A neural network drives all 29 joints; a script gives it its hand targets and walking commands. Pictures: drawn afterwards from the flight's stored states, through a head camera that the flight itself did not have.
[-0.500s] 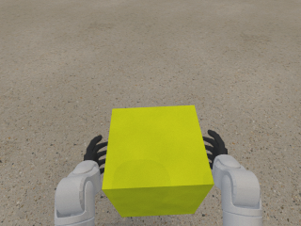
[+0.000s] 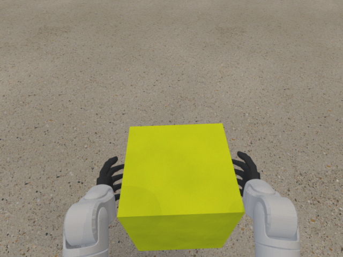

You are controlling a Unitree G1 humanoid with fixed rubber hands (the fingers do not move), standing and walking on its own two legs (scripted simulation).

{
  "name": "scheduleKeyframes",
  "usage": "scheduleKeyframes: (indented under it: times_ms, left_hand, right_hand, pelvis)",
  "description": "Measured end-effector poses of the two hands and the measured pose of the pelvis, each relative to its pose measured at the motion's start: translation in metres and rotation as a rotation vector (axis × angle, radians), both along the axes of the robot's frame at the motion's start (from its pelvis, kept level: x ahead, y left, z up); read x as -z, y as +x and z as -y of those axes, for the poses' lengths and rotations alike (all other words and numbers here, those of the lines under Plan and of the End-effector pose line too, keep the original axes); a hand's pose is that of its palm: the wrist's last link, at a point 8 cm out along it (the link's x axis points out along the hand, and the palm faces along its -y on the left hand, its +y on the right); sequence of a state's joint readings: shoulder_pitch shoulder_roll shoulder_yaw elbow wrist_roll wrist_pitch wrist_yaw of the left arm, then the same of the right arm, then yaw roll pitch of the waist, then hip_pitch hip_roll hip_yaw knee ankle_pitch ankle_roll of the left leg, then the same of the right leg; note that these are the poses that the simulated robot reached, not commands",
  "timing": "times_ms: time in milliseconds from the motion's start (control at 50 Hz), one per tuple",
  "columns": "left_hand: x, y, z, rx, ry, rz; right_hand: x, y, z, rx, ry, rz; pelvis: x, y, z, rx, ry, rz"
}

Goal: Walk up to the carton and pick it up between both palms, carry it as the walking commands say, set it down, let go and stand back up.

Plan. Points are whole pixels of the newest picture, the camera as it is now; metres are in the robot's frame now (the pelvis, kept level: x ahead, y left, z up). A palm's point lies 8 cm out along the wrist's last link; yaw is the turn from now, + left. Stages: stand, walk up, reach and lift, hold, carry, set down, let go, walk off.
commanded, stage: carry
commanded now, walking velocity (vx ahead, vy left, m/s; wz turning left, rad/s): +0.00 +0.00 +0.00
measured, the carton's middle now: (178, 190) +0.29 +0.01 +0.00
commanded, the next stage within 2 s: none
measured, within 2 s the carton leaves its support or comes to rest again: neither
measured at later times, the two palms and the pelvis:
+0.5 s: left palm (96, 195) +0.23 +0.17 +0.08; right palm (250, 193) +0.25 -0.13 +0.09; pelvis -0.02 +0.02 +0.01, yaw +1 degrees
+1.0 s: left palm (100, 205) +0.22 +0.16 +0.07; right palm (250, 192) +0.26 -0.13 +0.08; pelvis -0.03 -0.01 +0.00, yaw +6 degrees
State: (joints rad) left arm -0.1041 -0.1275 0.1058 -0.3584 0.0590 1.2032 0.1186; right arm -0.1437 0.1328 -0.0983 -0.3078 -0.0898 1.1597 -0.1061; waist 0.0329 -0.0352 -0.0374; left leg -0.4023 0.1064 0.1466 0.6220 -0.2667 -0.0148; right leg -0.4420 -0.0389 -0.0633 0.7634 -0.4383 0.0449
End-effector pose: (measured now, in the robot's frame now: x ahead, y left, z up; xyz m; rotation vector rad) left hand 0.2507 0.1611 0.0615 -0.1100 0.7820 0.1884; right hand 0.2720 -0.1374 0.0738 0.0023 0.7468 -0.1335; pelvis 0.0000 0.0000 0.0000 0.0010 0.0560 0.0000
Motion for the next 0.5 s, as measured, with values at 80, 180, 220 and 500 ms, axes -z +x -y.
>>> scheduleKeyframes:
  times_ms: [80, 180, 220, 500]
  left_hand:
    - [-0.008, -0.001, 0.002, 0.019, 0.033, 0.014]
    - [-0.012, -0.001, 0.003, 0.06, 0.039, 0.01]
    - [-0.013, -0.002, 0.002, 0.07, 0.038, 0.009]
    - [-0.02, -0.017, -0.011, 0.042, 0.03, 0.027]
  right_hand:
    - [0.0, -0.005, 0.002, 0.022, 0.034, 0.014]
    - [-0.004, -0.016, 0.004, 0.061, 0.038, 0.01]
    - [-0.006, -0.02, 0.003, 0.07, 0.037, 0.009]
    - [-0.017, -0.025, -0.01, 0.038, 0.024, 0.026]
  pelvis:
    - [-0.001, -0.007, -0.004, 0.007, -0.014, 0.01]
    - [-0.004, -0.012, -0.013, 0.001, -0.009, 0.017]
    - [-0.005, -0.014, -0.015, 0.001, -0.007, 0.017]
    - [-0.008, -0.02, -0.021, -0.009, -0.004, 0.026]
